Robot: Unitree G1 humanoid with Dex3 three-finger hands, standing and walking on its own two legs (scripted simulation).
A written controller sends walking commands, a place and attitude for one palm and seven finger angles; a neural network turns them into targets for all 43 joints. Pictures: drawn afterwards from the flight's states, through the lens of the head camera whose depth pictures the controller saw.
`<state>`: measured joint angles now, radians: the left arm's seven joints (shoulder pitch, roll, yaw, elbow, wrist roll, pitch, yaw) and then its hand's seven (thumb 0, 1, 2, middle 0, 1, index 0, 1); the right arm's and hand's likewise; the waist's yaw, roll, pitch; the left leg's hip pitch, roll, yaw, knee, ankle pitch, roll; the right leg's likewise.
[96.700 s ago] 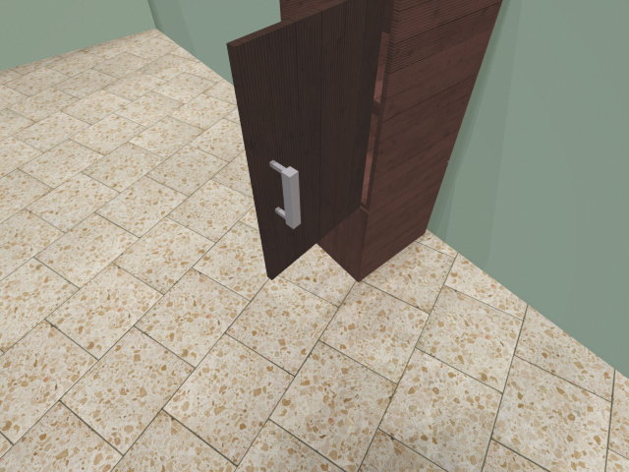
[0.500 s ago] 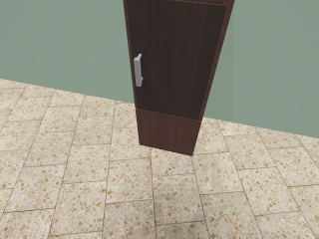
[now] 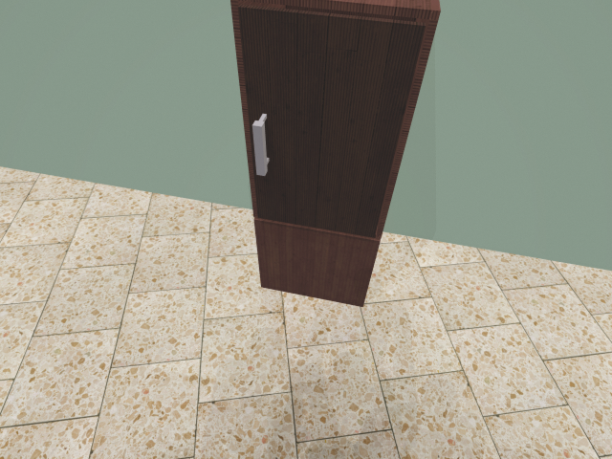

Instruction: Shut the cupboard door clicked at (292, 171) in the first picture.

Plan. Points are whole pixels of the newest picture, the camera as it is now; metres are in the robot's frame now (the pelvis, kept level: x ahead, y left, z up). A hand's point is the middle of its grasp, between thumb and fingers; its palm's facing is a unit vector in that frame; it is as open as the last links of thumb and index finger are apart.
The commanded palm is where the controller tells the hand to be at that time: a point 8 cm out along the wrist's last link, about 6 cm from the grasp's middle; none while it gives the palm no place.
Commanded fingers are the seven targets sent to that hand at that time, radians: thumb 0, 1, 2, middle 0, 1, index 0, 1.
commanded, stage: let the arm hang, fingers relaxed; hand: left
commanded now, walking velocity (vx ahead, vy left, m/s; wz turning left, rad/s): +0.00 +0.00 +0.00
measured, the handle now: (262, 144) +0.83 +0.15 -0.06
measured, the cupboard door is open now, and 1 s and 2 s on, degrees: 0 0 0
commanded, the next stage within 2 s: look to check the result in 0.06 s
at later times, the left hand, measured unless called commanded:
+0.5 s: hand out of the picture -0.03 +0.15 -0.18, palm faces +0.04 -0.98 -0.17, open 7.3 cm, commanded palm none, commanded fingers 0.00 0.90 0.90 -0.20 -0.30 -0.20 -0.30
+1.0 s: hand out of the picture +0.00 +0.13 -0.18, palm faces +0.05 -0.98 -0.18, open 7.3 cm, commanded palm none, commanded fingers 0.00 0.90 0.90 -0.20 -0.30 -0.20 -0.30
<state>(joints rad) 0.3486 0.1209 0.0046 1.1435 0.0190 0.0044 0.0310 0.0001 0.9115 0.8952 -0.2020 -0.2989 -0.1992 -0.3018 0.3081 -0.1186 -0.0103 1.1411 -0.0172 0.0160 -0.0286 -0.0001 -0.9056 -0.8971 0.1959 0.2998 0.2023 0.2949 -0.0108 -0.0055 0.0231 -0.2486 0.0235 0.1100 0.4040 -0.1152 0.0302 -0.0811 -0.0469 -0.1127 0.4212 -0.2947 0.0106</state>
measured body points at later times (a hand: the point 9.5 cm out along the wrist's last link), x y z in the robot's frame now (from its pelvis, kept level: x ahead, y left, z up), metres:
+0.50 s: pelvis +0.01 -0.01 +0.00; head +0.02 -0.01 +0.45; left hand -0.03 +0.20 -0.16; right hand +0.00 -0.22 -0.16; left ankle +0.07 +0.10 -0.74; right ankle -0.04 -0.12 -0.74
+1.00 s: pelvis +0.03 -0.03 +0.00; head +0.04 -0.03 +0.45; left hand +0.00 +0.19 -0.16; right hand +0.02 -0.24 -0.16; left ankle +0.07 +0.10 -0.74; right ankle -0.04 -0.12 -0.74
